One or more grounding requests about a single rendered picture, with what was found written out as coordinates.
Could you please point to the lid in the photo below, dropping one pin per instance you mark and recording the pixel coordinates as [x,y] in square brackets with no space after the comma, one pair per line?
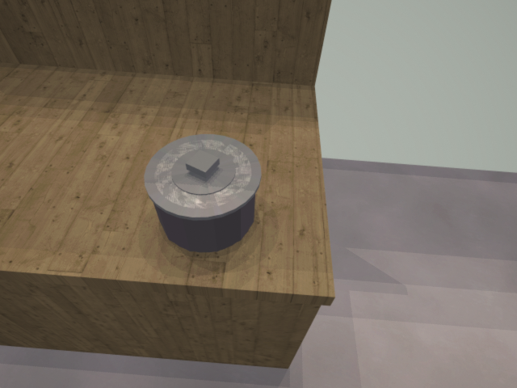
[184,194]

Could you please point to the table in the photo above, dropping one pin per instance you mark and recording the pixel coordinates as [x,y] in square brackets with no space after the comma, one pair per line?
[90,91]

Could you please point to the pot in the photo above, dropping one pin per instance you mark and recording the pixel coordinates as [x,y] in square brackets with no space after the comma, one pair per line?
[208,235]

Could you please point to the knob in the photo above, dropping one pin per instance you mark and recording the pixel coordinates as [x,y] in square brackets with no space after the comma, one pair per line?
[202,163]

